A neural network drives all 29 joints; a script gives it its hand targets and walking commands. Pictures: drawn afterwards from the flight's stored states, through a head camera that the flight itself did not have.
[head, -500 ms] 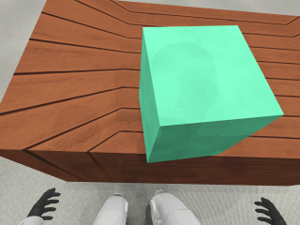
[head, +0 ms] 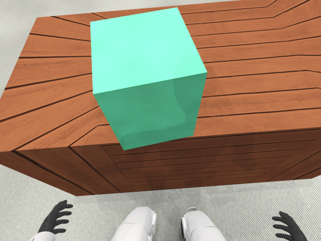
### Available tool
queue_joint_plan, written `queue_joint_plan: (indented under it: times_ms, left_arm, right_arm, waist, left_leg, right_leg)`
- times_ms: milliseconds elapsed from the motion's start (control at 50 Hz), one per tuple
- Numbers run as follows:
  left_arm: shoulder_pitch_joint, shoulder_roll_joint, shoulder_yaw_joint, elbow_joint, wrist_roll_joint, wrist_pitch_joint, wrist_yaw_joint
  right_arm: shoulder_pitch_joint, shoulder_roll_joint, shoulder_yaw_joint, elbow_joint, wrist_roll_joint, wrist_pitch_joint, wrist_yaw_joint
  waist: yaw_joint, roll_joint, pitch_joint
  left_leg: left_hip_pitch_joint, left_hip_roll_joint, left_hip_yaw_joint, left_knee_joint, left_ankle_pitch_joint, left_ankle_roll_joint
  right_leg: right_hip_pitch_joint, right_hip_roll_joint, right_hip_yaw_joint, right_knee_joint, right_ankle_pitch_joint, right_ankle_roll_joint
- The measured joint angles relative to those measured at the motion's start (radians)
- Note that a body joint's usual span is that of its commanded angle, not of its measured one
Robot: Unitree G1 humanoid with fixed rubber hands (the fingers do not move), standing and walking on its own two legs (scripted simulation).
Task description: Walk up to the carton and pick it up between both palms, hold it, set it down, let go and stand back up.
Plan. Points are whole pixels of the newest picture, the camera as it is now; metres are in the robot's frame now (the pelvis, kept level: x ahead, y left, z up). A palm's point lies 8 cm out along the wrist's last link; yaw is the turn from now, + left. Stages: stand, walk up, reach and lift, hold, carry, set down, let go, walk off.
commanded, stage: walk up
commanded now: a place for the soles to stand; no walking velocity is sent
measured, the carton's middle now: (147, 85) +0.46 +0.06 +0.08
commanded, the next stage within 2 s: none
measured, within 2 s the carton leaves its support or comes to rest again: neither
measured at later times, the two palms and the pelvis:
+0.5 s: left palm out of the picture -0.01 +0.38 -0.07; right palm out of the picture -0.04 -0.26 -0.09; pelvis -0.13 +0.04 +0.01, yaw +1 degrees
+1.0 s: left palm out of the picture -0.03 +0.34 -0.06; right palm out of the picture -0.05 -0.27 -0.08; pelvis -0.15 +0.03 +0.01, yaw +1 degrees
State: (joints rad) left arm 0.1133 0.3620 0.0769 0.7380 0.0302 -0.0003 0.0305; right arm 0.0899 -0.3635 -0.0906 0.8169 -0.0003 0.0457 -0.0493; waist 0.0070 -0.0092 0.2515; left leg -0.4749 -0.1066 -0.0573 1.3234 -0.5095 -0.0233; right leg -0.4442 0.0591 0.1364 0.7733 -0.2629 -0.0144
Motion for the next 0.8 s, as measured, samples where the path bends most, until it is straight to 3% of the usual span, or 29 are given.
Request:
queue_joint_plan:
  times_ms: [120, 160, 220, 240, 300, 380, 440, 520, 560, 600, 660, 800]
  left_arm:
    - [0.0, 0.0, 0.0, 0.0, 0.0, -0.006, 0.022]
    - [0.0, 0.005, 0.0, 0.0, 0.0, -0.006, 0.023]
    - [0.0, 0.019, 0.0, 0.0, 0.0, 0.003, 0.023]
    - [-0.006, 0.025, 0.0, 0.001, 0.0, 0.01, 0.023]
    - [-0.001, 0.031, 0.0, 0.001, 0.0, 0.029, 0.028]
    - [0.02, 0.05, 0.0, 0.0, -0.007, 0.023, 0.027]
    - [0.04, 0.063, 0.0, -0.001, -0.007, 0.012, 0.02]
    - [0.055, 0.078, 0.0, -0.001, -0.008, -0.005, 0.009]
    - [0.062, 0.075, -0.001, -0.001, -0.008, -0.021, 0.008]
    - [0.066, 0.064, -0.001, -0.001, -0.007, -0.038, 0.003]
    - [0.067, 0.047, -0.001, 0.0, -0.008, -0.057, -0.004]
    - [0.067, 0.02, 0.0, 0.0, -0.007, -0.041, -0.02]
  right_arm:
    - [0.004, -0.001, 0.0, 0.0, 0.0, 0.019, 0.029]
    - [0.011, -0.001, 0.0, -0.001, 0.0, 0.02, 0.042]
    - [0.037, -0.004, 0.0, -0.001, 0.0, 0.019, 0.055]
    - [0.054, -0.005, -0.001, 0.0, 0.0, 0.018, 0.057]
    - [0.109, -0.003, -0.001, 0.0, 0.0, 0.018, 0.06]
    - [0.135, -0.003, -0.001, -0.001, 0.0, 0.001, 0.06]
    - [0.135, -0.002, -0.001, -0.001, 0.0, -0.026, 0.06]
    - [0.136, -0.002, -0.001, -0.001, 0.0, -0.043, 0.06]
    - [0.128, -0.002, -0.001, -0.001, 0.0, -0.043, 0.06]
    - [0.126, -0.002, 0.0, -0.001, 0.0, -0.044, 0.06]
    - [0.126, -0.002, 0.0, -0.001, 0.0, -0.044, 0.06]
    - [0.126, -0.002, 0.0, -0.001, 0.0, -0.063, 0.062]
  waist:
    - [-0.001, 0.026, -0.001]
    - [-0.001, 0.026, -0.001]
    - [-0.003, 0.027, -0.004]
    - [-0.001, 0.02, 0.0]
    - [-0.001, 0.016, 0.012]
    - [0.0, -0.003, -0.014]
    - [0.001, -0.006, -0.052]
    - [0.001, -0.006, -0.094]
    - [0.0, 0.003, -0.1]
    - [0.0, 0.009, -0.101]
    - [0.0, 0.009, -0.11]
    - [0.0, 0.009, -0.126]
  left_leg:
    - [0.096, -0.002, -0.001, -0.027, -0.001, 0.0]
    - [0.148, 0.007, -0.002, -0.142, -0.002, 0.0]
    - [0.269, 0.043, -0.004, -0.462, -0.01, 0.006]
    - [0.283, 0.038, 0.0, -0.507, -0.028, 0.026]
    - [0.27, 0.029, -0.002, -0.473, 0.009, 0.068]
    - [0.257, 0.025, -0.001, -0.541, 0.088, 0.07]
    - [0.216, 0.025, 0.0, -0.579, 0.132, 0.07]
    - [0.163, 0.025, 0.001, -0.588, 0.161, 0.07]
    - [0.147, 0.034, -0.001, -0.587, 0.169, 0.07]
    - [0.149, 0.04, -0.001, -0.598, 0.168, 0.07]
    - [0.149, 0.04, -0.001, -0.606, 0.144, 0.07]
    - [0.164, 0.04, -0.001, -0.647, 0.219, 0.07]
  right_leg:
    - [-0.004, -0.003, -0.001, -0.045, 0.068, 0.002]
    - [-0.005, -0.006, -0.001, -0.061, 0.092, 0.007]
    - [-0.016, -0.007, -0.002, -0.072, 0.125, 0.031]
    - [-0.032, -0.013, -0.001, -0.042, 0.094, 0.03]
    - [-0.067, 0.012, -0.003, 0.185, -0.168, 0.024]
    - [-0.07, 0.038, -0.001, 0.389, -0.184, 0.024]
    - [-0.028, 0.033, 0.0, 0.31, -0.186, 0.024]
    - [0.076, 0.012, 0.001, 0.051, -0.215, 0.024]
    - [0.105, 0.014, 0.0, -0.064, -0.077, 0.023]
    - [0.106, 0.019, -0.001, -0.085, 0.001, 0.023]
    - [0.106, 0.017, -0.001, -0.096, -0.005, 0.015]
    - [0.106, 0.016, -0.001, -0.087, -0.056, 0.015]
